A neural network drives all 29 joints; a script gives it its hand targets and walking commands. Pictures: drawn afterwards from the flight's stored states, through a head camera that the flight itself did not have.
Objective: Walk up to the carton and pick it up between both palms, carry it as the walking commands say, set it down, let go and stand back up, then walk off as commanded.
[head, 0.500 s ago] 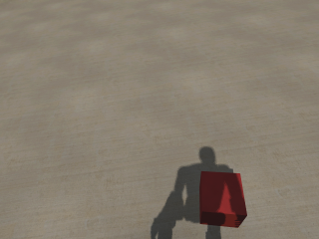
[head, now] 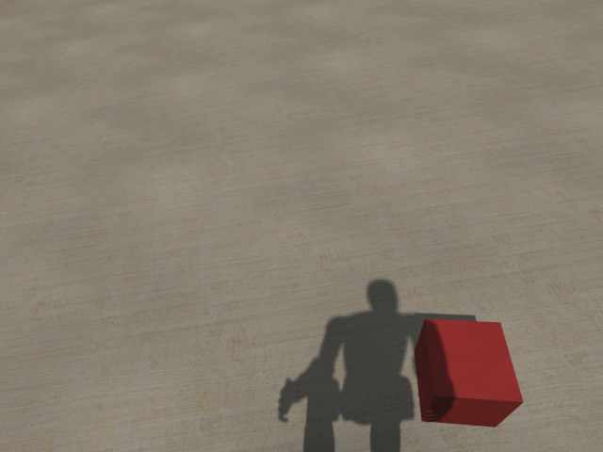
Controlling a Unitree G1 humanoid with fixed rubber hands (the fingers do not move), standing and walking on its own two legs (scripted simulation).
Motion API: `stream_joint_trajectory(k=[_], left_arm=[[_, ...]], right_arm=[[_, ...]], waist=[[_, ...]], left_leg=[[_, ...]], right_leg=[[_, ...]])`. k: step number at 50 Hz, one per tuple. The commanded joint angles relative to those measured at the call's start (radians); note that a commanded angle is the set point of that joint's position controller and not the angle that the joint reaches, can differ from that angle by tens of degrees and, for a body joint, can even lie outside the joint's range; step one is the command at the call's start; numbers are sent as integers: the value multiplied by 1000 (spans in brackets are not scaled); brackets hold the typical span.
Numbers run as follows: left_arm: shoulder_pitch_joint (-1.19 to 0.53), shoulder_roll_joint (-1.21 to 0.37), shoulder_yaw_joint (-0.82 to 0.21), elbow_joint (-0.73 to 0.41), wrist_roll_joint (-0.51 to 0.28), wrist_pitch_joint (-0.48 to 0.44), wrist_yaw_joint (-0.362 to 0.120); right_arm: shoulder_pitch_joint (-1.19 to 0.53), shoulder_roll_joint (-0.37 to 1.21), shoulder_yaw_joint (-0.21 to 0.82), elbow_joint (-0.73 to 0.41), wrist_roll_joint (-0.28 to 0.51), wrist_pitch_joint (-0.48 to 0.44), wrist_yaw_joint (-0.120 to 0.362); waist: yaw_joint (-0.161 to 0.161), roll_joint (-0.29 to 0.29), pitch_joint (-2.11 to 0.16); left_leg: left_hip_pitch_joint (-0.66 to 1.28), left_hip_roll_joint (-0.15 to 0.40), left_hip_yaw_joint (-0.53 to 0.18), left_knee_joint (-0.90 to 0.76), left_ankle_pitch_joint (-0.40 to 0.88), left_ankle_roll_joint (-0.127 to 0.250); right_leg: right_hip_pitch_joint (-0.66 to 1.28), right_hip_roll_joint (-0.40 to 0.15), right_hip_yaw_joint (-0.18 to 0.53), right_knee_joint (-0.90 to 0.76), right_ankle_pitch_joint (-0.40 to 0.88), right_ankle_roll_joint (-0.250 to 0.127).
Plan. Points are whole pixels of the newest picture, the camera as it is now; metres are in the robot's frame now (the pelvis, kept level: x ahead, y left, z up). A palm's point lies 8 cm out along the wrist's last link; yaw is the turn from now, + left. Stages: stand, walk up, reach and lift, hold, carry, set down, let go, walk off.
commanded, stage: walk off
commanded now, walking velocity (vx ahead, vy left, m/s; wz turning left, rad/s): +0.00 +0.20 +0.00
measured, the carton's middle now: (460, 373) +0.45 -0.39 -0.64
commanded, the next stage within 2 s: stand in 1.52 s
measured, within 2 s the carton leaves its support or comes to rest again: neither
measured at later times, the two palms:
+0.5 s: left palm out of the picture -0.02 +0.43 -0.13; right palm out of the picture +0.07 -0.08 -0.11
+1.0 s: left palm out of the picture -0.01 +0.50 -0.11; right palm out of the picture +0.05 +0.02 -0.13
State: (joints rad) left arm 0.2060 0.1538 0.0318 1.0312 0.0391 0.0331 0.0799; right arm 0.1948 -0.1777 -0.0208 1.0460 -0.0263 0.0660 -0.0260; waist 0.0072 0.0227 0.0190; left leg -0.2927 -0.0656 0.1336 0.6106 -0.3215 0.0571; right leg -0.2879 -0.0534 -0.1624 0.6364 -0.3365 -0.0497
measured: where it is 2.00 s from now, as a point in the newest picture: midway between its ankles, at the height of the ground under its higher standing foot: outside the picture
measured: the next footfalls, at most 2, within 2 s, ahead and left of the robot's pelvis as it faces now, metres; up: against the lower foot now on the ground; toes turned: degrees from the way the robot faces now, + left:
left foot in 0.36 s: +0.05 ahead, +0.27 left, +0.00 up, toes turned +6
right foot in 0.74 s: +0.04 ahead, +0.13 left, +0.00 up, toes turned -9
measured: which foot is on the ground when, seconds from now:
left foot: up 0.00-0.34, down 0.36-0.74, up 0.76-1.00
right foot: down 0.00-0.36, up 0.38-0.72, down 0.74-1.00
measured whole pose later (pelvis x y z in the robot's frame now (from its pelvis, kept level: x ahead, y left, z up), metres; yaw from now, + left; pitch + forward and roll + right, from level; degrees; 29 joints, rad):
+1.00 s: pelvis +0.01 +0.26 +0.02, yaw +1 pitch +0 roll +2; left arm 0.28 0.15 0.05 1.10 0.04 0.00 0.07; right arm 0.20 -0.22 -0.08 1.04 -0.03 0.08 0.01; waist 0.02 0.04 0.07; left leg -0.43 0.05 -0.03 0.91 -0.33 -0.10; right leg -0.19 -0.11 -0.15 0.45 -0.26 0.01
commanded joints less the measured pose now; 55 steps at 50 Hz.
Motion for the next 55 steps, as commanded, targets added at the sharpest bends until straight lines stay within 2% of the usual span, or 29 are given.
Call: stream_joint_trajectory(k=[1,3,5,6,9,11,12,15,16,18,19,20,21,24,29,33,36,37,38,39,40,42,44,45,48,49,50,54,55], left_arm=[[171,255,58,0,9,9,13],[59,228,52,-38,3,-11,1],[22,210,54,-49,-13,-22,-2],[57,155,47,-43,-9,-31,-3],[105,174,58,-17,-2,-37,-6],[75,215,77,-13,4,-28,-8],[145,200,80,2,5,-23,-10],[95,296,119,-5,17,-14,-17],[115,275,116,-2,15,-5,-24],[167,238,111,12,8,-2,-25],[164,178,98,-13,20,5,-35],[55,112,77,-47,1,21,-7],[18,138,75,-58,-9,25,-2],[101,118,68,0,-7,24,-19],[79,143,59,12,-13,27,-8],[110,87,31,25,-19,20,12],[182,93,27,54,-13,8,10],[277,132,38,64,1,-3,13],[231,256,61,52,2,5,10],[240,248,73,50,14,6,15],[167,148,39,32,-1,-10,11],[91,181,49,10,-12,-29,10],[78,165,45,4,-16,-42,9],[95,170,50,7,-9,-50,7],[137,192,63,42,5,-49,-2],[166,200,67,44,7,-51,-3],[184,217,76,44,8,-43,-8],[108,305,115,22,9,-21,-17],[99,298,116,25,8,-16,-16]], right_arm=[[-48,-161,-44,-90,-29,-2,2],[-6,-142,-60,-76,-23,4,30],[69,-100,-57,-52,-12,-3,52],[35,-83,-57,-49,-17,3,52],[-7,-93,-69,-79,-15,16,55],[-33,-44,-44,-105,-9,16,66],[-44,-55,-51,-120,-18,18,57],[-9,-76,-53,-108,-4,4,54],[12,-86,-57,-93,-1,3,51],[125,-128,-76,-51,-12,-14,41],[195,-232,-85,-46,-22,-26,49],[130,-285,-96,-74,-15,-38,35],[86,-217,-75,-82,-18,-38,28],[-15,-156,-45,-104,-16,-36,2],[-13,-139,-30,-71,-18,-29,-6],[43,-128,-22,-44,-7,-29,-19],[15,-137,-25,-26,11,-21,-13],[13,-104,-25,-43,10,-22,-12],[31,-89,-33,-61,12,-20,-13],[-47,-135,-39,-82,-20,-8,4],[-13,-148,-56,-73,-15,-16,17],[20,-134,-69,-52,-16,-21,27],[57,-103,-71,-35,-8,-18,30],[30,-77,-61,-42,-1,-15,31],[-51,-53,-56,-90,2,3,43],[-56,-52,-55,-94,6,6,39],[-79,-38,-43,-112,4,5,43],[3,-86,-58,-88,4,4,50],[46,-110,-65,-77,5,-4,50]], waist=[[67,-208,131],[0,-156,115],[-38,-146,39],[0,-143,28],[19,-151,20],[18,-217,33],[56,-228,21],[49,-301,27],[62,-256,9],[9,-37,-51],[-44,260,-112],[-74,408,-90],[-63,309,-70],[4,105,-63],[0,170,-26],[-9,96,-5],[48,-12,17],[89,-185,-23],[66,-395,75],[97,-294,104],[40,-151,72],[2,-100,26],[-4,-99,-6],[14,-173,-13],[39,-240,-19],[49,-205,-7],[79,-264,-12],[33,-274,0],[4,-205,5]], left_leg=[[-279,75,-182,438,-163,-70],[-265,82,-233,539,-53,-88],[-255,80,-219,530,-7,-119],[-276,81,-197,489,11,-145],[-232,104,-166,389,15,-175],[-180,140,-119,233,8,-178],[-143,146,-104,197,9,-176],[-23,143,-57,-26,-34,-153],[49,101,10,-117,14,-156],[290,105,-18,-291,149,-122],[346,352,-306,-379,186,-62],[208,419,-370,-372,264,72],[149,376,-323,-363,233,106],[141,310,-217,-300,379,94],[117,265,-200,-313,311,136],[135,350,-314,-319,376,168],[5,267,-252,-262,256,91],[-98,191,-189,-121,133,28],[-332,15,-34,144,-203,-54],[-288,81,-122,385,-191,-63],[-276,51,-184,470,-148,-72],[-258,83,-230,515,-34,-98],[-257,63,-201,484,12,-145],[-242,71,-175,457,21,-153],[-213,116,-135,282,-13,-174],[-204,132,-116,213,-33,-176],[-161,129,-85,173,-30,-179],[20,125,-38,-87,17,-132],[113,129,-41,-225,113,-117]], right_leg=[[-3,-512,550,-472,102,-196],[-23,-387,402,-459,54,-143],[65,-317,255,-404,197,-103],[136,-295,203,-377,292,-84],[153,-303,192,-362,319,-89],[106,-274,129,-375,207,-71],[100,-300,173,-375,158,-81],[63,-288,142,-315,269,-52],[30,-260,117,-271,241,-45],[-87,-199,84,-92,129,14],[-233,-64,0,204,-243,74],[-293,-2,68,412,-358,52],[-298,-15,150,496,-326,27],[-270,-42,114,533,-175,30],[-172,-29,45,290,-153,41],[-109,-52,64,167,-144,13],[101,-43,40,-199,79,-2],[236,-216,262,-399,76,-13],[225,-507,569,-443,227,-176],[132,-533,566,-429,383,-245],[108,-458,463,-392,464,-228],[129,-358,288,-369,434,-135],[200,-282,195,-320,561,-99],[184,-267,149,-305,570,-87],[232,-272,132,-311,557,-82],[229,-298,145,-305,567,-86],[202,-291,138,-296,564,-89],[57,-289,162,-286,372,-41],[27,-265,142,-229,331,-19]])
